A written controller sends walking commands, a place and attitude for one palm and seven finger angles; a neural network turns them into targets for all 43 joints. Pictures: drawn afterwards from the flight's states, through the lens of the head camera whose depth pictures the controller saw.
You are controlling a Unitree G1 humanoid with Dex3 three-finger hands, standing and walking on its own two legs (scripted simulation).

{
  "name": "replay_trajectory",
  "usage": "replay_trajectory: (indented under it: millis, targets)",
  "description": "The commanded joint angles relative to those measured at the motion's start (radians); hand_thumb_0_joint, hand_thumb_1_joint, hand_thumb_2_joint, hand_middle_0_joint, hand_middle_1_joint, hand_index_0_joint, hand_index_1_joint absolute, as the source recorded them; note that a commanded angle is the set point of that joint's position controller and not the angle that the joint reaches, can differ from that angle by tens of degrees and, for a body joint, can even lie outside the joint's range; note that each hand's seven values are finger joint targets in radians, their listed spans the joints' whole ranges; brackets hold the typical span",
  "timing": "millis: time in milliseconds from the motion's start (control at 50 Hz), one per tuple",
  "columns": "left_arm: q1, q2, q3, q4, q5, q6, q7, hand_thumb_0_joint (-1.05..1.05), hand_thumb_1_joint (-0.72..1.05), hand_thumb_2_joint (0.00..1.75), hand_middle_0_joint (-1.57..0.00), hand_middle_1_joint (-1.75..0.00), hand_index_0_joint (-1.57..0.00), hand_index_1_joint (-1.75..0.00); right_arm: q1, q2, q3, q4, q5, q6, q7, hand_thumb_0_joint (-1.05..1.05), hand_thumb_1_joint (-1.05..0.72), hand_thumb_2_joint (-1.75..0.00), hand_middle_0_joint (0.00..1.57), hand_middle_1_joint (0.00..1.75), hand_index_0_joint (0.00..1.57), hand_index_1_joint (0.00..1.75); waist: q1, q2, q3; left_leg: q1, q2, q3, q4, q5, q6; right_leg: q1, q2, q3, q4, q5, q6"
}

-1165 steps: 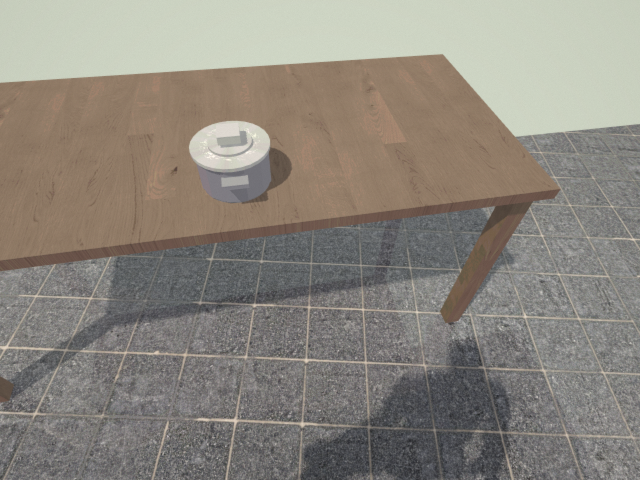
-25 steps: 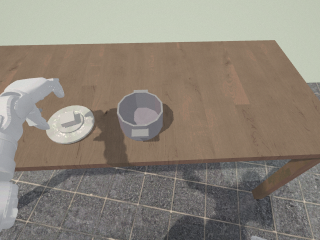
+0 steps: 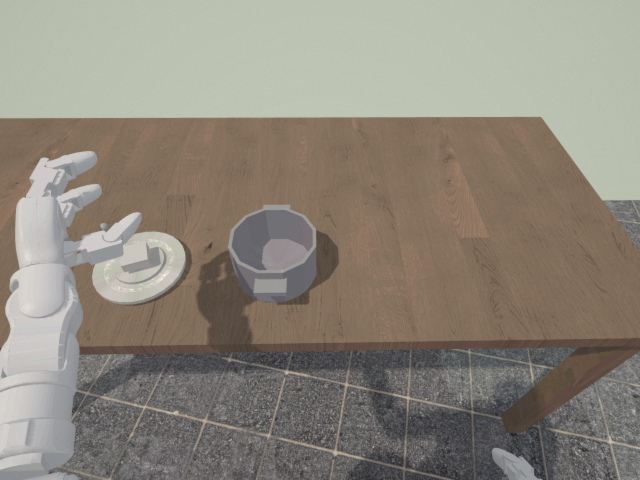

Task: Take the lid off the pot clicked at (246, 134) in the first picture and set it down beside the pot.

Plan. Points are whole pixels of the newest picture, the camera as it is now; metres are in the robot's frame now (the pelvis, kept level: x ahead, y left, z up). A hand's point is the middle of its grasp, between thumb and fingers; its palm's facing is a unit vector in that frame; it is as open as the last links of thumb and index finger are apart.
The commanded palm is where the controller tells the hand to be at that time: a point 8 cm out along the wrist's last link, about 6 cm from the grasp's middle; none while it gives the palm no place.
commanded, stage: draw the hand back to the body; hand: left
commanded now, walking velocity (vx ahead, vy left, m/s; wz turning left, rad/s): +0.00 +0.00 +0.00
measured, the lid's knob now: (135, 256) +0.48 +0.36 -0.07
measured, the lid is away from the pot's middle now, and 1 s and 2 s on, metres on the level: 0.25 0.25 0.25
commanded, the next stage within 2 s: step back with the hand held close in 1.28 s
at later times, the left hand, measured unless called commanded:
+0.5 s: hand (95, 284) +0.27 +0.25 +0.15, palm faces +0.45 -0.85 -0.28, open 7.7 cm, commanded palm +0.22 +0.28 +0.16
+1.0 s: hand (74, 362) +0.19 +0.23 +0.15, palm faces +0.40 -0.85 -0.33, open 7.4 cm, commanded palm +0.13 +0.27 +0.17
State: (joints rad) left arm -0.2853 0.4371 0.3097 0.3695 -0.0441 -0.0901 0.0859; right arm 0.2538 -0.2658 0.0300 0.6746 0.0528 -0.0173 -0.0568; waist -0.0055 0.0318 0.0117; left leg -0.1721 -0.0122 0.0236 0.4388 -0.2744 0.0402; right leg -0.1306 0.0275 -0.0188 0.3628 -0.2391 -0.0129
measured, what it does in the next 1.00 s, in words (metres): stands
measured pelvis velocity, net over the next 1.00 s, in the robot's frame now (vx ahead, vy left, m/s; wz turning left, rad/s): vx -0.02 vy -0.02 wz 0.01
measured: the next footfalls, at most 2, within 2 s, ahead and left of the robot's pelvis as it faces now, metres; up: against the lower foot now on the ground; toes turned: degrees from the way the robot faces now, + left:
none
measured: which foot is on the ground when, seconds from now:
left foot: down 0.00-1.00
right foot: down 0.00-1.00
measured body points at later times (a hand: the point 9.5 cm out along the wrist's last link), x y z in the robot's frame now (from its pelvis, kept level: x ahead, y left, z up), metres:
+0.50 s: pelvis -0.01 -0.03 +0.00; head -0.01 -0.05 +0.45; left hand +0.24 +0.29 +0.16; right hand +0.18 -0.26 -0.09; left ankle -0.03 +0.09 -0.74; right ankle -0.03 -0.11 -0.74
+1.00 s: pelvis -0.02 -0.02 +0.00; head -0.04 -0.04 +0.45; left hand +0.16 +0.27 +0.17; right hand +0.18 -0.24 -0.08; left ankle -0.03 +0.09 -0.74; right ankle -0.03 -0.11 -0.74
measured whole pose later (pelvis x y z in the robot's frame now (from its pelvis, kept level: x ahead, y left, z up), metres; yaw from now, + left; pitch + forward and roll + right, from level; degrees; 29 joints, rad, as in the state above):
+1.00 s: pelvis -0.02 -0.02 +0.00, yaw +0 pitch -4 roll -1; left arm 0.39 0.33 0.28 -0.33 -0.10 -0.10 0.09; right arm 0.17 -0.24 0.03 0.65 0.03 -0.09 -0.06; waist 0.05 0.07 0.02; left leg -0.08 0.00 0.01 0.40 -0.25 0.02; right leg -0.04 0.04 -0.03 0.34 -0.22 -0.04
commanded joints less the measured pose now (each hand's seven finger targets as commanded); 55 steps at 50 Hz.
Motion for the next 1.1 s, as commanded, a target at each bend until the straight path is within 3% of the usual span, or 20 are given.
replay_trajectory:
  millis: [0,80,160,180,240,280,300,360,400,480,580,660,700,840,880,900,940,980,1040,1080]
  targets:
    - [-0.272,0.223,0.049,-0.276,-0.009,-0.066,0.011,0.0,0.47,0.73,-0.26,-0.61,-0.26,-0.61,-0.09,-0.134,-0.049,-0.132,-0.001,-0.058,-0.008,0.0,-0.9,-0.9,0.2,0.3,0.2,0.3,-0.004,0.04,-0.258,0.154,0.054,-0.029,-0.024,0.417,-0.005,0.044,-0.029,-0.007,-0.011,0.386,-0.027]
    - [-0.223,0.272,0.102,-0.379,-0.015,-0.07,0.018,0.0,0.55,0.76,-0.25,-0.55,-0.25,-0.55,-0.117,-0.133,-0.05,-0.133,0.001,-0.067,-0.009,0.0,-0.9,-0.9,0.2,0.3,0.2,0.3,0.007,0.034,-0.256,0.16,0.05,-0.026,-0.02,0.39,0.002,0.068,-0.036,-0.005,-0.015,0.402,-0.027]
    - [-0.108,0.218,0.087,-0.362,-0.028,-0.056,0.014,0.0,0.64,0.8,-0.23,-0.49,-0.23,-0.49,-0.14,-0.124,-0.046,-0.138,0.001,-0.068,-0.01,0.0,-0.9,-0.9,0.2,0.3,0.2,0.3,0.014,0.019,-0.194,0.127,0.044,-0.01,-0.031,0.336,0.005,0.06,-0.038,-0.004,-0.025,0.387,-0.022]
    - [-0.119,0.244,0.106,-0.398,-0.03,-0.063,0.016,0.0,0.66,0.8,-0.23,-0.47,-0.23,-0.47,-0.143,-0.124,-0.047,-0.136,0.002,-0.071,-0.01,0.0,-0.9,-0.9,0.2,0.3,0.2,0.3,0.011,0.025,-0.191,0.132,0.044,-0.013,-0.031,0.328,0.003,0.064,-0.04,-0.001,-0.03,0.383,-0.023]
    - [-0.048,0.229,0.118,-0.409,-0.035,-0.06,0.015,0.0,0.73,0.83,-0.22,-0.42,-0.22,-0.42,-0.162,-0.116,-0.043,-0.145,-0.002,-0.074,-0.012,0.0,-0.9,-0.9,0.2,0.3,0.2,0.3,0.022,0.004,-0.194,0.133,0.038,-0.005,-0.032,0.321,0.009,0.074,-0.04,0.002,-0.033,0.389,-0.018]
    - [-0.069,0.224,0.106,-0.485,-0.035,-0.067,0.013,0.0,0.77,0.85,-0.22,-0.39,-0.22,-0.39,-0.178,-0.11,-0.042,-0.148,0.0,-0.083,-0.012,0.0,-0.9,-0.9,0.2,0.3,0.2,0.3,0.017,0.071,-0.189,0.158,0.038,-0.003,-0.029,0.327,0.006,0.063,-0.043,0.008,-0.042,0.388,-0.02]
    - [-0.069,0.208,0.097,-0.514,-0.035,-0.07,0.015,0.0,0.79,0.86,-0.21,-0.38,-0.21,-0.38,-0.175,-0.106,-0.039,-0.154,-0.004,-0.088,-0.011,0.0,-0.9,-0.9,0.2,0.3,0.2,0.3,0.018,0.07,-0.215,0.172,0.036,-0.006,-0.037,0.336,0.006,0.071,-0.037,0.003,-0.04,0.384,-0.019]
    - [0.057,0.188,0.112,-0.48,-0.045,-0.055,0.015,0.0,0.86,0.88,-0.21,-0.33,-0.21,-0.33,-0.184,-0.107,-0.043,-0.153,-0.005,-0.087,-0.011,0.0,-0.9,-0.9,0.2,0.3,0.2,0.3,0.028,-0.008,-0.178,0.154,0.04,0.001,-0.031,0.317,0.011,0.064,-0.042,0.005,-0.046,0.388,-0.015]
    - [0.066,0.191,0.117,-0.54,-0.046,-0.065,0.014,0.0,0.9,0.9,-0.2,-0.3,-0.2,-0.3,-0.194,-0.101,-0.041,-0.157,-0.007,-0.092,-0.011,0.0,-0.9,-0.9,0.2,0.3,0.2,0.3,0.028,0.034,-0.187,0.165,0.034,0.004,-0.036,0.317,0.009,0.07,-0.041,0.011,-0.051,0.387,-0.014]
    - [0.13,0.169,0.115,-0.574,-0.053,-0.063,0.015,0.0,0.9,0.9,-0.2,-0.3,-0.2,-0.3,-0.207,-0.098,-0.042,-0.156,-0.009,-0.101,-0.012,0.0,-0.9,-0.9,0.2,0.3,0.2,0.3,0.028,0.002,-0.14,0.166,0.04,-0.002,-0.038,0.287,0.01,0.043,-0.043,0.01,-0.07,0.346,-0.014]
    - [0.179,0.15,0.102,-0.683,-0.054,-0.073,0.016,0.0,0.9,0.9,-0.2,-0.3,-0.2,-0.3,-0.227,-0.09,-0.037,-0.168,-0.012,-0.113,-0.015,0.0,-0.9,-0.9,0.2,0.3,0.2,0.3,0.034,0.05,-0.127,0.176,0.04,-0.01,-0.056,0.25,0.007,0.033,-0.042,0.009,-0.086,0.274,-0.017]
    - [0.319,0.123,0.106,-0.704,-0.057,-0.072,0.014,0.0,0.9,0.9,-0.2,-0.3,-0.2,-0.3,-0.23,-0.086,-0.039,-0.173,-0.018,-0.117,-0.014,0.0,-0.9,-0.9,0.2,0.3,0.2,0.3,0.046,0.003,-0.125,0.167,0.042,-0.009,-0.057,0.267,0.009,0.046,-0.043,0.007,-0.08,0.291,-0.016]
    - [0.306,0.13,0.101,-0.806,-0.054,-0.086,0.014,0.0,0.9,0.9,-0.2,-0.3,-0.2,-0.3,-0.237,-0.081,-0.037,-0.182,-0.019,-0.126,-0.011,0.0,-0.9,-0.9,0.2,0.3,0.2,0.3,0.045,0.053,-0.147,0.182,0.039,-0.013,-0.06,0.276,0.006,0.055,-0.041,0.01,-0.078,0.292,-0.019]
    - [0.486,0.089,0.085,-0.847,-0.055,-0.077,0.009,0.0,0.9,0.9,-0.2,-0.3,-0.2,-0.3,-0.244,-0.078,-0.039,-0.189,-0.024,-0.122,-0.012,0.0,-0.9,-0.9,0.2,0.3,0.2,0.3,0.05,-0.006,-0.082,0.157,0.048,-0.019,-0.064,0.247,0.006,0.021,-0.042,0.005,-0.089,0.242,-0.016]
    - [0.494,0.113,0.098,-0.907,-0.053,-0.081,0.012,0.0,0.9,0.9,-0.2,-0.3,-0.2,-0.3,-0.243,-0.079,-0.038,-0.191,-0.026,-0.129,-0.012,0.0,-0.9,-0.9,0.2,0.3,0.2,0.3,0.049,0.042,-0.08,0.158,0.046,-0.024,-0.063,0.229,0.004,0.017,-0.045,0.012,-0.093,0.222,-0.019]
    - [0.506,0.092,0.084,-0.928,-0.05,-0.084,0.013,0.0,0.9,0.9,-0.2,-0.3,-0.2,-0.3,-0.246,-0.073,-0.037,-0.196,-0.028,-0.132,-0.012,0.0,-0.9,-0.9,0.2,0.3,0.2,0.3,0.051,0.051,-0.092,0.158,0.044,-0.025,-0.067,0.22,0.003,0.02,-0.043,0.011,-0.094,0.203,-0.019]
    - [0.594,0.071,0.078,-0.928,-0.052,-0.08,0.013,0.0,0.9,0.9,-0.2,-0.3,-0.2,-0.3,-0.243,-0.071,-0.036,-0.197,-0.03,-0.135,-0.011,0.0,-0.9,-0.9,0.2,0.3,0.2,0.3,0.056,0.033,-0.069,0.15,0.049,-0.029,-0.066,0.22,0.002,0.011,-0.042,0.007,-0.092,0.197,-0.021]
    - [0.621,0.094,0.094,-0.979,-0.049,-0.085,0.015,0.0,0.9,0.9,-0.2,-0.3,-0.2,-0.3,-0.242,-0.073,-0.037,-0.199,-0.031,-0.137,-0.01,0.0,-0.9,-0.9,0.2,0.3,0.2,0.3,0.057,0.046,-0.073,0.149,0.05,-0.033,-0.065,0.214,0.0,0.012,-0.043,0.009,-0.09,0.19,-0.022]
    - [0.696,0.053,0.069,-0.987,-0.049,-0.077,0.014,0.0,0.9,0.9,-0.2,-0.3,-0.2,-0.3,-0.243,-0.067,-0.038,-0.205,-0.033,-0.136,-0.011,0.0,-0.9,-0.9,0.2,0.3,0.2,0.3,0.057,0.019,-0.051,0.133,0.053,-0.035,-0.069,0.203,-0.002,-0.001,-0.041,0.005,-0.089,0.17,-0.02]
    - [0.704,0.079,0.084,-1.049,-0.046,-0.085,0.015,0.0,0.9,0.9,-0.2,-0.3,-0.2,-0.3,-0.243,-0.069,-0.039,-0.21,-0.033,-0.139,-0.011,0.0,-0.9,-0.9,0.2,0.3,0.2,0.3,0.056,0.021,-0.047,0.131,0.052,-0.043,-0.064,0.188,0.0,-0.008,-0.042,0.011,-0.093,0.155,-0.022]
